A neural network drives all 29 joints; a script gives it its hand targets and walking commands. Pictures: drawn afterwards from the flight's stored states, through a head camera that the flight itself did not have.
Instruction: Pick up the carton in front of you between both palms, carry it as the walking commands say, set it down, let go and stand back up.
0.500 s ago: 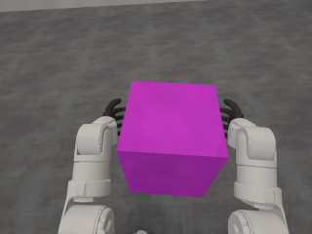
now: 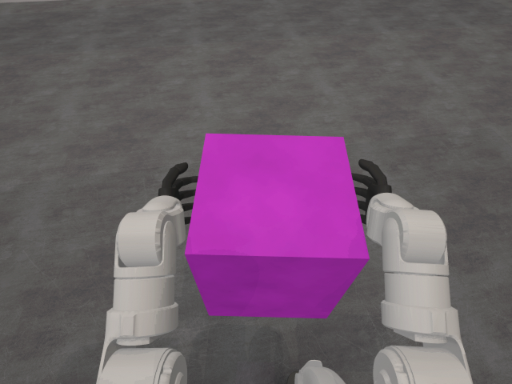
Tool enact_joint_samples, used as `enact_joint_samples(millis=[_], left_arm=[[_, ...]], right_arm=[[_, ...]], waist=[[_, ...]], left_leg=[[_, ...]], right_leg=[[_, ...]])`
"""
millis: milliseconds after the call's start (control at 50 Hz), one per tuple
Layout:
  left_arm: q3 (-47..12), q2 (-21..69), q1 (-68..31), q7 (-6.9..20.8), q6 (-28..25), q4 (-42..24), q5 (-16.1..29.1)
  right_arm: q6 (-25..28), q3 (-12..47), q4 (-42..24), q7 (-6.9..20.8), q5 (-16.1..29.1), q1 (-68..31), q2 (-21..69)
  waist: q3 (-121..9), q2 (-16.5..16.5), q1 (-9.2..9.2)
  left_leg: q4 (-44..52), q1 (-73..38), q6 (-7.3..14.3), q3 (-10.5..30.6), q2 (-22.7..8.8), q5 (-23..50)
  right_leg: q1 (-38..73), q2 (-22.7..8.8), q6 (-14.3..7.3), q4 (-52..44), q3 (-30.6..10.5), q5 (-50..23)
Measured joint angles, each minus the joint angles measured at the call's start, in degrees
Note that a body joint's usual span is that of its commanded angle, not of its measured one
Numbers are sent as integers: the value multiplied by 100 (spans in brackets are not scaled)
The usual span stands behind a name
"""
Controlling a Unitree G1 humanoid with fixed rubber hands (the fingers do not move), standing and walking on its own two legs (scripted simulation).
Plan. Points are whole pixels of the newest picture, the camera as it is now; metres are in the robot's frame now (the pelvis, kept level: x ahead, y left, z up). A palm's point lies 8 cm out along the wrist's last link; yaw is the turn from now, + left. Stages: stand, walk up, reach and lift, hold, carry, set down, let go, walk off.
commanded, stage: carry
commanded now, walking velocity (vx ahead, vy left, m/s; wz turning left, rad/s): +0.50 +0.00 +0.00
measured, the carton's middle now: (270, 233) +0.36 -0.01 +0.04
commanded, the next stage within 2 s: none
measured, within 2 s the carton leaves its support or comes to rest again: neither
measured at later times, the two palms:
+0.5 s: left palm (180, 115) +0.59 +0.15 +0.11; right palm (330, 113) +0.60 -0.15 +0.10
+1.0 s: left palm (185, 70) +0.76 +0.16 +0.10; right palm (314, 71) +0.77 -0.14 +0.10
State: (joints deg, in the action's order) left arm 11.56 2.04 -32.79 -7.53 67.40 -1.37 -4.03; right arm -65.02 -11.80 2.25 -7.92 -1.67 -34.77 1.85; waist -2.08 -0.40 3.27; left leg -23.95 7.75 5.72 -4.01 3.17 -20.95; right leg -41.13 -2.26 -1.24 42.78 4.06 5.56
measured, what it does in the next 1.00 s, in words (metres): walks ahead: right foot, then left foot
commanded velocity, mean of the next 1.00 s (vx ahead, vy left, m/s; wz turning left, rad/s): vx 0.22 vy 0.00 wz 0.00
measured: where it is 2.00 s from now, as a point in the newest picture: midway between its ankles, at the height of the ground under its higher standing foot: (252, 317)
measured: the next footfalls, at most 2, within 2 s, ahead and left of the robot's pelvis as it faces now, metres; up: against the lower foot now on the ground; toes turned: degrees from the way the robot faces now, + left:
right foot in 0.08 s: +0.24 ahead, -0.09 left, +0.00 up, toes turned -5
left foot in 0.58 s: +0.52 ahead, +0.12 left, +0.00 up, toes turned -3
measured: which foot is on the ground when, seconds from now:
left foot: down 0.00-0.08, up 0.10-0.56, down 0.58-1.00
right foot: up 0.00-0.06, down 0.08-0.60, up 0.62-0.80, down 0.82-1.00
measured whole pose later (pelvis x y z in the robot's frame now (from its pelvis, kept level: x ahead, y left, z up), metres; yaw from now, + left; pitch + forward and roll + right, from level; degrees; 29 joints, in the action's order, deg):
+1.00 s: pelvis +0.51 +0.02 +0.00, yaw +0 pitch +3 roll +0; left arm 6.5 7.7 -9.4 -4.7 70.1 -14.9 -7.6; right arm -69.5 -7.0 -14.6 -4.4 -7.1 -9.9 7.7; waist -10.8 0.8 0.4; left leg -27.7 13.4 0.9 -10.9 -3.0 -16.8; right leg -14.3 -3.2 0.1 27.4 8.8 15.6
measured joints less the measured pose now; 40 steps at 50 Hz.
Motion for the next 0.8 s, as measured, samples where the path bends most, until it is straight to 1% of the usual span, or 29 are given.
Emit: enact_joint_samples(millis=[40, 60, 80, 100, 120, 140, 160, 180, 200, 240, 280, 340, 380, 440, 480, 520, 560, 580, 600, 620, 640, 660, 680, 700, 740, 780, 800], left_arm=[[14, -29, -41, 0, 39, 69, 11], [11, -37, -81, 1, 54, 159, 9], [0, -35, -135, 1, 68, 285, -3], [-16, -2, -176, -3, 47, 430, -31], [-35, 34, -229, -7, 6, 572, -83], [-57, 56, -273, -7, -15, 719, -124], [-76, 67, -259, -5, -13, 818, -144], [-88, 68, -187, -4, 11, 845, -140], [-96, 70, -83, -4, 43, 812, -122], [-86, 95, 142, -4, 92, 634, -86], [-48, 155, 376, -4, 98, 355, -67], [28, 299, 753, 5, 49, -149, -55], [58, 418, 1014, 34, 7, -508, -60], [57, 605, 1436, 143, -51, -1027, -96], [-13, 703, 1734, 224, -69, -1322, -145], [-232, 643, 1944, 264, -36, -1474, -195], [-355, 604, 2095, 279, 42, -1586, -226], [-375, 588, 2160, 282, 86, -1635, -239], [-346, 562, 2180, 284, 129, -1638, -242], [-306, 533, 2178, 285, 177, -1620, -244], [-282, 516, 2184, 285, 218, -1594, -250], [-273, 518, 2201, 285, 251, -1568, -263], [-275, 544, 2228, 283, 272, -1545, -283], [-286, 578, 2263, 278, 282, -1530, -302], [-366, 570, 2309, 271, 282, -1517, -315], [-424, 563, 2330, 269, 252, -1521, -324], [-450, 561, 2341, 268, 238, -1532, -329]], right_arm=[[-34, 6, 96, 16, -37, -68, -6], [-58, 2, 160, 28, -58, -90, -23], [-87, -9, 229, 43, -70, -96, -52], [-101, 0, 319, 56, -73, -106, -113], [-94, -16, 435, 80, -72, -146, -180], [-92, -33, 536, 106, -68, -152, -227], [-102, -31, 611, 120, -67, -119, -242], [-126, -17, 650, 123, -82, -65, -223], [-159, -1, 642, 123, -112, 2, -182], [-227, 21, 497, 122, -189, 157, -74], [-249, 33, 242, 122, -260, 342, 53], [-210, 48, -281, 125, -352, 723, 276], [-177, 72, -703, 129, -401, 1037, 425], [-158, 111, -1359, 211, -424, 1552, 641], [-162, 166, -1731, 236, -464, 1897, 739], [-218, 333, -1935, 253, -468, 2134, 662], [-299, 418, -2029, 261, -460, 2261, 626], [-331, 459, -2023, 264, -460, 2291, 622], [-315, 514, -1933, 267, -469, 2291, 622], [-309, 547, -1814, 270, -486, 2246, 629], [-319, 560, -1715, 272, -498, 2211, 635], [-338, 560, -1654, 274, -500, 2209, 637], [-362, 551, -1631, 276, -495, 2239, 633], [-382, 538, -1636, 281, -486, 2288, 625], [-393, 528, -1672, 296, -479, 2367, 611], [-362, 524, -1715, 311, -478, 2424, 601], [-342, 524, -1740, 319, -474, 2453, 597]], waist=[[-119, 4, -23], [-171, 16, -32], [-221, 2, -39], [-273, 65, -92], [-247, 182, -165], [-211, 211, -227], [-180, 188, -287], [-150, 149, -329], [-120, 115, -358], [-53, 59, -406], [-6, 15, -451], [-10, -15, -491], [-45, -8, -481], [-162, 22, -425], [-279, 32, -384], [-376, 34, -352], [-448, 33, -345], [-489, 24, -352], [-508, -111, -327], [-479, -199, -296], [-436, -224, -280], [-392, -218, -274], [-357, -198, -272], [-337, -176, -272], [-302, -139, -258], [-293, -116, -235], [-303, -118, -229]], left_leg=[[-3, -294, -72, 22, -20, -264], [-151, -393, -120, 14, -41, -426], [-493, -420, -175, -25, -53, -593], [-1050, -307, -236, -85, -129, -725], [-1920, -12, -361, 1, -196, -705], [-2852, 365, -433, 120, -171, -728], [-3597, 732, -454, 180, -139, -703], [-4053, 1057, -460, 197, -138, -583], [-4233, 1346, -474, 188, -177, -425], [-4036, 1821, -534, 148, -322, -140], [-3499, 2172, -608, 114, -468, 19], [-2616, 2511, -706, 73, -629, 284], [-2112, 2630, -741, 23, -692, 584], [-1490, 2661, -740, -100, -714, 1068], [-1108, 2574, -713, -202, -673, 1341], [-669, 2374, -696, -349, -596, 1663], [-72, 1978, -664, -597, -501, 2173], [88, 1745, -476, -711, -483, 2210], [-39, 1690, -274, -801, -417, 1872], [-212, 1686, -160, -852, -391, 1611], [-288, 1649, -111, -873, -405, 1453], [-259, 1570, -163, -878, -438, 1417], [-173, 1465, -200, -875, -462, 1416], [-56, 1351, -196, -870, -475, 1410], [151, 1140, -189, -857, -491, 1398], [219, 979, -207, -838, -494, 1331], [188, 912, -225, -829, -488, 1261]], right_leg=[[378, 140, -89, -779, 208, -320], [648, 218, -143, -1178, 331, -476], [983, 267, -195, -1558, 449, -650], [1194, 321, -321, -1630, 502, -320], [1203, 383, -414, -1422, 557, -34], [1227, 391, -474, -1260, 581, 154], [1310, 386, -502, -1228, 573, 253], [1444, 375, -485, -1306, 555, 262], [1601, 366, -473, -1441, 538, 274], [1938, 345, -463, -1784, 505, 292], [2252, 312, -437, -2107, 459, 304], [2690, 260, -393, -2495, 378, 378], [2985, 227, -337, -2684, 340, 482], [3439, 189, -229, -2880, 307, 721], [3744, 166, -145, -2939, 294, 940], [4027, 142, -53, -2868, 289, 1233], [4188, 102, 54, -2447, 289, 1674], [4156, 67, 120, -2022, 299, 1937], [3927, -74, 191, -1353, 283, 1988], [3579, -109, 259, -530, 143, 2092], [3201, -50, 298, 217, -2, 2290], [2861, 24, 302, 736, -83, 2444], [2599, 64, 292, 923, -94, 2524], [2413, 67, 285, 790, -66, 2527], [2194, 35, 289, 90, 7, 2384], [2103, -29, 294, -658, 97, 1976], [2123, -76, 301, -1044, 165, 1591]])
